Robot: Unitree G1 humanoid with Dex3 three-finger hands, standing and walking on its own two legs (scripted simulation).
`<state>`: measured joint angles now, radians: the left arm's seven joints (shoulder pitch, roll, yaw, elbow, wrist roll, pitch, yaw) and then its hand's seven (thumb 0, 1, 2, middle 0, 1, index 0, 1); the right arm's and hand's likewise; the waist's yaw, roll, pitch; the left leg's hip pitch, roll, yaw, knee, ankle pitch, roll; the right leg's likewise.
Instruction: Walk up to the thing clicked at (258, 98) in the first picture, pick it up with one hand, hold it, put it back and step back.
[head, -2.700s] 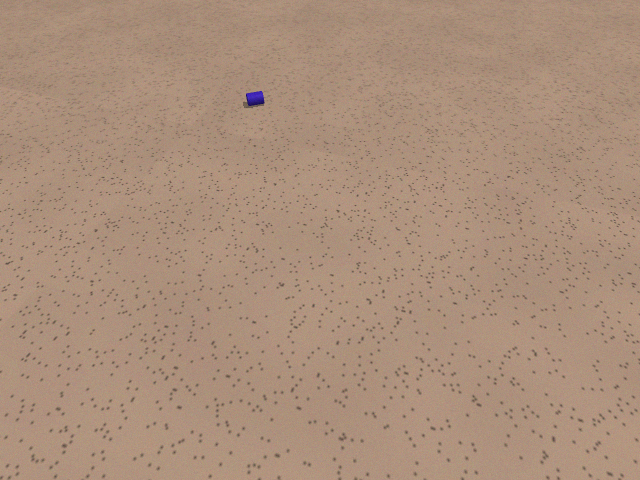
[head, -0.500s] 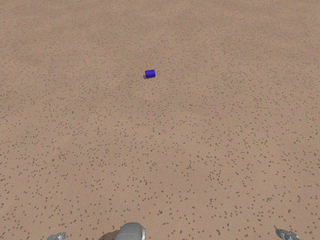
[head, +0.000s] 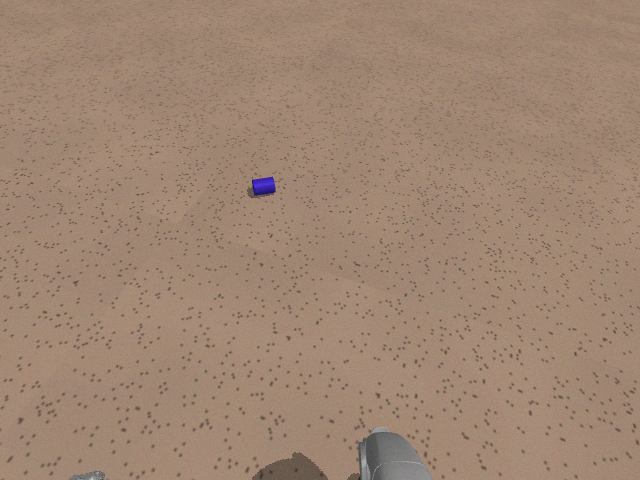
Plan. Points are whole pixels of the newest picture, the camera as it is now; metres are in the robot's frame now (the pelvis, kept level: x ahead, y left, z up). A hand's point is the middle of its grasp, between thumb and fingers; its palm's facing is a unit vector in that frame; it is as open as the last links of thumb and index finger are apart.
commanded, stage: walk up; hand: left
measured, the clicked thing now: (263, 186) +1.38 +0.19 -0.74
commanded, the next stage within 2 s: none
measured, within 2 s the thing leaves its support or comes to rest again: neither
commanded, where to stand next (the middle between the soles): +1.03 -0.03 m, yaw +2 degrees
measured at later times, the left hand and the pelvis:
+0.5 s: hand (190, 361) +0.30 +0.20 -0.11, palm faces +0.02 -0.91 -0.41, open 7.4 cm; pelvis +0.25 -0.08 +0.00, yaw +1 degrees
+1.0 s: hand (199, 261) +0.51 +0.22 -0.15, palm faces +0.01 -0.94 -0.33, open 7.4 cm; pelvis +0.46 -0.05 +0.00, yaw +3 degrees
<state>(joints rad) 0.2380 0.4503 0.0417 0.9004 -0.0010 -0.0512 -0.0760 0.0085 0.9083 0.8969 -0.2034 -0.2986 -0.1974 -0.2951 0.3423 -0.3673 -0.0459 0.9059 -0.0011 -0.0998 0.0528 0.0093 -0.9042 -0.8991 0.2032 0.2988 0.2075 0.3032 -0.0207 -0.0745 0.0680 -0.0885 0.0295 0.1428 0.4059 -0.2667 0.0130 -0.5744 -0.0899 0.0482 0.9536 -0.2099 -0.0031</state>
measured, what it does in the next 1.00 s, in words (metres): walks ahead: right foot, then left foot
